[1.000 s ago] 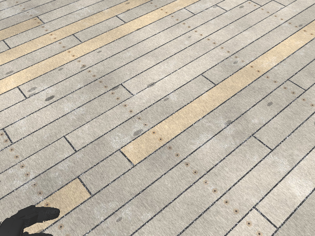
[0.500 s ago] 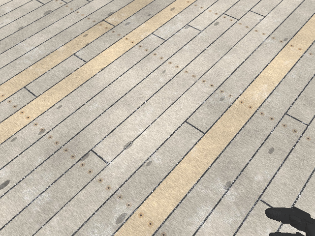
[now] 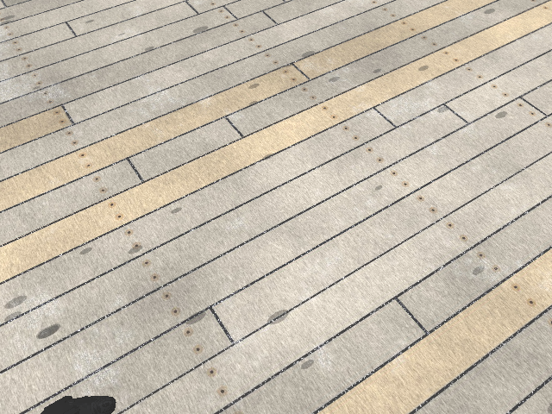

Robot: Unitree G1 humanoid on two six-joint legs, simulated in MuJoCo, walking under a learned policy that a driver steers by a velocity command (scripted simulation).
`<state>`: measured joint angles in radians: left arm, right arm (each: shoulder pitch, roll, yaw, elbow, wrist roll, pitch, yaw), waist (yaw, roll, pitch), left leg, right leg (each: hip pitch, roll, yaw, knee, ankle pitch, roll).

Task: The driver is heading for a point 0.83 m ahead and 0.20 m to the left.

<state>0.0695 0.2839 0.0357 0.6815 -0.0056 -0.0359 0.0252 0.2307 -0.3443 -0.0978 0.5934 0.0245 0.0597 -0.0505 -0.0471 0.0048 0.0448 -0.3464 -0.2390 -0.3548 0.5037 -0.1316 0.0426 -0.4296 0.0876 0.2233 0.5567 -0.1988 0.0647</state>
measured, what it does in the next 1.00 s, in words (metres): steps on the spot, turning left: right foot, then left foot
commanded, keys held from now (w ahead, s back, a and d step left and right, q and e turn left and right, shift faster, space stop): q+shift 0.52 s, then e+shift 0.36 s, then w+e+shift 0.12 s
